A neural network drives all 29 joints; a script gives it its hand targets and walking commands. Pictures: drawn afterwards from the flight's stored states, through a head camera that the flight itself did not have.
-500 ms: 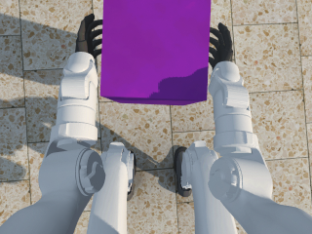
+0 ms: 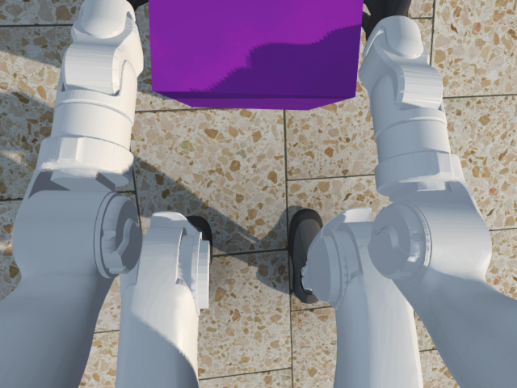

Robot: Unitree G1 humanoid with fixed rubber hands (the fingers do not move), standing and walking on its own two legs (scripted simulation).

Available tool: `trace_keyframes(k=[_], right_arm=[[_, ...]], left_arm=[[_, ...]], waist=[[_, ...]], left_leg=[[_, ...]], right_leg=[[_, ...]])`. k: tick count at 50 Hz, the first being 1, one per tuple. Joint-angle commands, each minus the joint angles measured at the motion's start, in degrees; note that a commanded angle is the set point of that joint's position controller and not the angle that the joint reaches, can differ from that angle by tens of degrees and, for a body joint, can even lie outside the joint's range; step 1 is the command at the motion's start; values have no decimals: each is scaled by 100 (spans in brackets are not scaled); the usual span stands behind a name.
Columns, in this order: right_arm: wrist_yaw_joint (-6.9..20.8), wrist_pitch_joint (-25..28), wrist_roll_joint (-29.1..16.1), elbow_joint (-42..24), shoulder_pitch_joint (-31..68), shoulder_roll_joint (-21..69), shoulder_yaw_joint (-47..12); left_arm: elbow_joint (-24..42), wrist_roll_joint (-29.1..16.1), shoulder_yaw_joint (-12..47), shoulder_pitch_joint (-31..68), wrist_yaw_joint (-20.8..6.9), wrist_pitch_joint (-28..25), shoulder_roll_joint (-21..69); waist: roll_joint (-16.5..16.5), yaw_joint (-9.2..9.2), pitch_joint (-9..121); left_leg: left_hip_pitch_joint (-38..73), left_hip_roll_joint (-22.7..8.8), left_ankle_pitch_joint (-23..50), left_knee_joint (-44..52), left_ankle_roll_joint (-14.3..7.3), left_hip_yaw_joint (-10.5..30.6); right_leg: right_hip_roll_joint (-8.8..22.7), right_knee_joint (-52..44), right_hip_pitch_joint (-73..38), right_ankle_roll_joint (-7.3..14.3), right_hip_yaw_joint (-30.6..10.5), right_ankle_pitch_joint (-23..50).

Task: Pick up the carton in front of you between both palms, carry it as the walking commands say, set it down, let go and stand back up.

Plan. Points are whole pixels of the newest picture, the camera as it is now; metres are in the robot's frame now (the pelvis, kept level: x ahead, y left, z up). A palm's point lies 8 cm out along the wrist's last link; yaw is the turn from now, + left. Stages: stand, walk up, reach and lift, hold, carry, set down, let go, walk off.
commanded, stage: set down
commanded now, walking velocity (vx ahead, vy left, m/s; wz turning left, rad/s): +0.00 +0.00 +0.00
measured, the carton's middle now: (253, 27) +0.55 +0.02 -0.23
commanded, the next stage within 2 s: none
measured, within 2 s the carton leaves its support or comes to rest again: rests again in 0.54 s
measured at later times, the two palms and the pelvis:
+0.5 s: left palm (129, 14) +0.54 +0.17 -0.19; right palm (380, 30) +0.54 -0.14 -0.18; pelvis +0.00 -0.01 -0.02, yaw +0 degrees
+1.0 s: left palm (130, 15) +0.54 +0.17 -0.19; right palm (383, 32) +0.54 -0.15 -0.19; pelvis -0.01 -0.01 -0.03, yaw +0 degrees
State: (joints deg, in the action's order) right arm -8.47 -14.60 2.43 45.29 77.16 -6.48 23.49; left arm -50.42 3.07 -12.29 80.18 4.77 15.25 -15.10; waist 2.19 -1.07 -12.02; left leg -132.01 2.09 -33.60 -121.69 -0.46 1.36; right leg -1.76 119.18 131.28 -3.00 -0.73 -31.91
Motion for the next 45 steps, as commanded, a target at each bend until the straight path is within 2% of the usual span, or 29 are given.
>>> trace_keyframes(k=[1, 5, 14, 21, 24, 38, 45], right_arm=[[1619, 201, -782, -355, 3265, 5178, -2598], [1711, 176, -740, -234, 3122, 5216, -2488], [1668, 315, -613, 75, 3187, 5067, -2227], [1627, 359, -605, 396, 3276, 4933, -2069], [1649, 375, -624, 553, 3290, 4895, -1977], [1727, 348, -380, 1103, 2949, 4234, -1535], [1736, 293, -180, 1386, 2702, 3785, -1231]], left_arm=[[873, -819, 2385, 3344, -1581, -281, 5382], [662, -723, 2300, 3028, -1627, -230, 5564], [226, -619, 1885, 3133, -1669, -438, 5216], [90, -634, 1721, 3357, -1719, -524, 4795], [-63, -553, 1661, 3273, -1734, -524, 4699], [-785, 4, 1043, 2492, -1885, -352, 4139], [-1017, 299, 724, 2207, -1921, -235, 3744]], waist=[[-936, 65, 7903], [-995, 40, 7435], [-601, 137, 6320], [-342, 273, 5885], [-396, 305, 5524], [-197, 407, 3875], [-263, 418, 3231]], left_leg=[[4768, 400, 2991, 883, 187, -293], [4620, 405, 3046, 793, 201, -261], [3362, 390, 2236, 716, 94, -331], [3009, 328, 1791, 629, 29, -340], [2956, 315, 1764, 588, 15, -322], [2398, 298, 1140, 540, -99, -182], [2260, 280, 853, 568, -127, -133]], right_leg=[[-603, -364, -3402, 144, 649, 2456], [-604, -319, -2878, 126, 672, 2296], [-619, -219, -3068, 131, 559, 2061], [-637, -139, -3134, 145, 527, 1733], [-642, -96, -2951, 155, 505, 1672], [-654, -64, -2473, 197, 427, 1037], [-632, -81, -2237, 225, 384, 743]])
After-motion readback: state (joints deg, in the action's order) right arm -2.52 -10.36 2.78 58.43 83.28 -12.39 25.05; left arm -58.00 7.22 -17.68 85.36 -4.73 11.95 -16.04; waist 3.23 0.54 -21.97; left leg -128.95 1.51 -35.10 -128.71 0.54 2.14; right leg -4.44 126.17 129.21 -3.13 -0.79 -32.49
